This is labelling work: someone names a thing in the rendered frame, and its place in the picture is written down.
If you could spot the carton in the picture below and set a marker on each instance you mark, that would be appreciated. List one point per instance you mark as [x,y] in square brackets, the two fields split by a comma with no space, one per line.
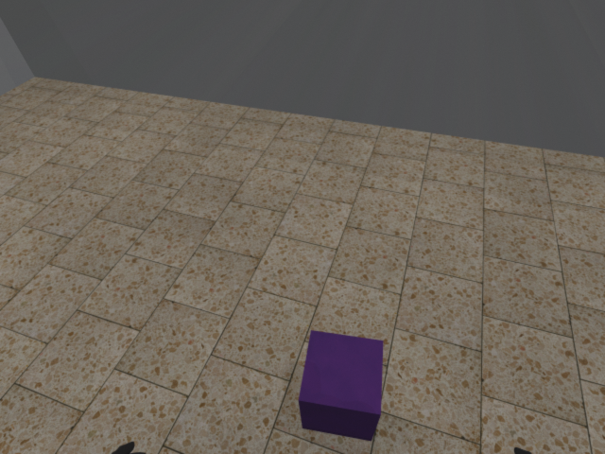
[341,387]

